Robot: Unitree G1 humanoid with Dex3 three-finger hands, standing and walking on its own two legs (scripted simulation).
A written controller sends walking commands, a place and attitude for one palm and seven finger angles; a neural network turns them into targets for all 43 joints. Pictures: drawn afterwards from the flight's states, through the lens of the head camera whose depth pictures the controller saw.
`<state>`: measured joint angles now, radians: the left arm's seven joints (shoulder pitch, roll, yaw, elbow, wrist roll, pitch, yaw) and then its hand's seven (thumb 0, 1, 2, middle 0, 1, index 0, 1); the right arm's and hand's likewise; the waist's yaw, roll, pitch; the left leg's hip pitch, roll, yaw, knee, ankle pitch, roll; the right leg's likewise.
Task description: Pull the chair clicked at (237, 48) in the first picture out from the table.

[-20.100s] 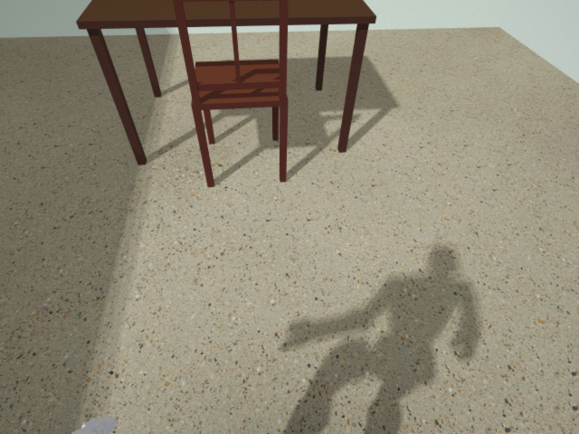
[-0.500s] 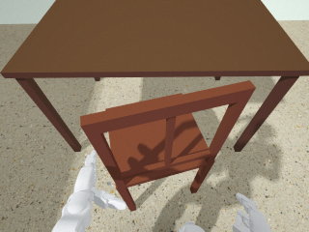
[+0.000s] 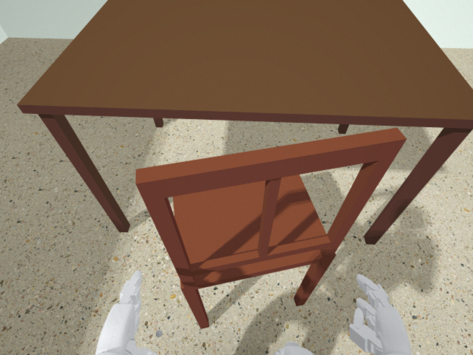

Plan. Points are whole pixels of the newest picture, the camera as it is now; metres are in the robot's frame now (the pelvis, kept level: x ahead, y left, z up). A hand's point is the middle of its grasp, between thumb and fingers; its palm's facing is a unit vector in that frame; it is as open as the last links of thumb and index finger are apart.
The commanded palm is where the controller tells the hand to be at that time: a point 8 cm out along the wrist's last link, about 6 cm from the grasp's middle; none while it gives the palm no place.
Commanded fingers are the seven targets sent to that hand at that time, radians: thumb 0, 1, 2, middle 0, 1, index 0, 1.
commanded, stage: draw the fingers out of the gap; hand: left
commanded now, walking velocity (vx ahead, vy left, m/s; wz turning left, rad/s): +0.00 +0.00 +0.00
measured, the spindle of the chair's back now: (266, 220) +0.37 -0.04 -0.01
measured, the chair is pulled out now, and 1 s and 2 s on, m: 0.11 0.11 0.11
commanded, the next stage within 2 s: draw the hand back to the body in 0.02 s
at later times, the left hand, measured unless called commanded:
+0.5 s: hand (119, 329) +0.16 +0.16 +0.06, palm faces -0.05 -1.00 -0.08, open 17.5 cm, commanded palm +0.12 +0.23 +0.07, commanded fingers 0.00 -0.55 0.20 0.00 0.00 0.00 0.00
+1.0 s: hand (37, 287) +0.19 +0.24 +0.14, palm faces +0.31 -0.86 -0.41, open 14.2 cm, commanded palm +0.15 +0.28 +0.17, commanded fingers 0.00 0.32 0.62 -0.12 -0.18 -0.12 -0.18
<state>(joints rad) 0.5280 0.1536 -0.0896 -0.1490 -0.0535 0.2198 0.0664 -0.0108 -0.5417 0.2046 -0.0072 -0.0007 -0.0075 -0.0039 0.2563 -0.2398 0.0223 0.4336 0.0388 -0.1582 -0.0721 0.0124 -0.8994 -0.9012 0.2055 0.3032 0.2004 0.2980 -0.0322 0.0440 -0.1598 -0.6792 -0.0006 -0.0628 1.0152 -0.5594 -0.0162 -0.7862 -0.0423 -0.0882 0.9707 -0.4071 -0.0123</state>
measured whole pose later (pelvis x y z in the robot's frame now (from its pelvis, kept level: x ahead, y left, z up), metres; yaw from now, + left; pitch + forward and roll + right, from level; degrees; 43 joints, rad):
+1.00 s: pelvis +0.01 +0.02 +0.03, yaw -1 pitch +3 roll -1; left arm 0.66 0.32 0.16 -0.50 -0.04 -0.02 0.17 -0.01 -0.03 0.46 -0.08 -0.11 -0.08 -0.11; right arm 0.25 -0.22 0.00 0.53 0.04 -0.19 -0.11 0.01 -0.90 -0.90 0.20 0.30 0.20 0.30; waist 0.05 0.07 -0.08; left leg -0.36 -0.01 -0.04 0.81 -0.50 0.01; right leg -0.48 -0.04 -0.06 0.78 -0.36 0.01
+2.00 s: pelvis +0.01 +0.02 +0.06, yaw -4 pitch -2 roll -1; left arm 0.43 0.35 0.44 -0.41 -0.07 -0.15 0.14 0.01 0.88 0.90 -0.21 -0.30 -0.21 -0.30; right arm 0.16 -0.22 0.01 0.62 0.02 -0.18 -0.07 0.01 -0.90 -0.90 0.21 0.30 0.20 0.30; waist 0.04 0.06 0.05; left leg -0.11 0.01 0.01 0.48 -0.34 0.01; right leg -0.24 -0.01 -0.02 0.46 -0.19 0.01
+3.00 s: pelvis -0.06 +0.02 +0.05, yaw -3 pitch +2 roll +0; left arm 0.56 0.41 0.46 -0.54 -0.04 -0.20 0.17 0.01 0.88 0.90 -0.22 -0.30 -0.22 -0.31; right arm 0.17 -0.22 -0.03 0.59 0.02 -0.11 -0.07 0.01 -0.90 -0.90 0.21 0.30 0.20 0.30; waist -0.01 0.01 0.05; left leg -0.38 0.00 0.01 0.65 -0.31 0.01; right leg -0.47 -0.03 -0.02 0.56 -0.12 0.01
